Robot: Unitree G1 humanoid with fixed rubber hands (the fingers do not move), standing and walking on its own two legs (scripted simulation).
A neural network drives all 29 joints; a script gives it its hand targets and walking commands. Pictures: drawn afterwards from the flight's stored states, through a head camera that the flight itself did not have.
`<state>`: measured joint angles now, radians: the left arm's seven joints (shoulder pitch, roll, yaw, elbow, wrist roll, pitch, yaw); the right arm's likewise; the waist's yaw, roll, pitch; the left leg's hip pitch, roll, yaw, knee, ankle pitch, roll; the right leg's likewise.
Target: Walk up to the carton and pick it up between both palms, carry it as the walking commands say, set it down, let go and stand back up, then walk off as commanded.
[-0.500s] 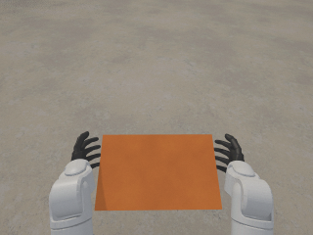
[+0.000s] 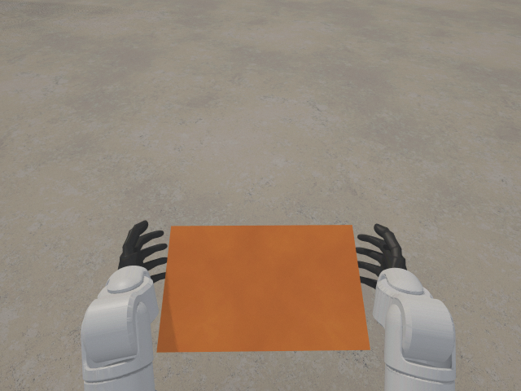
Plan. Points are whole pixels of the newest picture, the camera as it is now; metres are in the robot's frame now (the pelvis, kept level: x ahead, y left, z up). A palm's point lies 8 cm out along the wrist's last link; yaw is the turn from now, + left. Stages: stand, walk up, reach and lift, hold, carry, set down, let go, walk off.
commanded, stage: carry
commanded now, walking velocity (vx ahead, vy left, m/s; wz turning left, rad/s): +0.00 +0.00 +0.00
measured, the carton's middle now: (261, 291) +0.28 +0.00 +0.01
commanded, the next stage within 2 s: none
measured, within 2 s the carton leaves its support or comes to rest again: neither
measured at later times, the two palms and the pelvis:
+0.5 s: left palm (115, 281) +0.25 +0.20 +0.10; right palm (370, 282) +0.24 -0.15 +0.10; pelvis +0.00 +0.03 -0.01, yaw +0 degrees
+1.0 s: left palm (85, 298) +0.22 +0.23 +0.10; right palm (352, 297) +0.22 -0.12 +0.10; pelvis -0.03 +0.06 -0.01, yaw +0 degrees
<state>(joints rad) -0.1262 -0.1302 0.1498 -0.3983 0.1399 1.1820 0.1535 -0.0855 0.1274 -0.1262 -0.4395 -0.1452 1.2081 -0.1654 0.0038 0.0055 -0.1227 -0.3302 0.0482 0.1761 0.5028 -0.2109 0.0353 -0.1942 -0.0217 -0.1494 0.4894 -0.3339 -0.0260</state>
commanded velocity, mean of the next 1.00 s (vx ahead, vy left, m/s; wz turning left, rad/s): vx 0.00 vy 0.20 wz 0.00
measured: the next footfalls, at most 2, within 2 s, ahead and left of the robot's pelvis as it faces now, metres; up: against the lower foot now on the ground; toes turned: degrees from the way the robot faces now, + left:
right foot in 1.50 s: -0.04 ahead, -0.07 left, +0.00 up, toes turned -10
left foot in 1.82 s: +0.01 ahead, +0.25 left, +0.00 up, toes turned +6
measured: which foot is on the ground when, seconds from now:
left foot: down 0.00-1.00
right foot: down 0.00-1.00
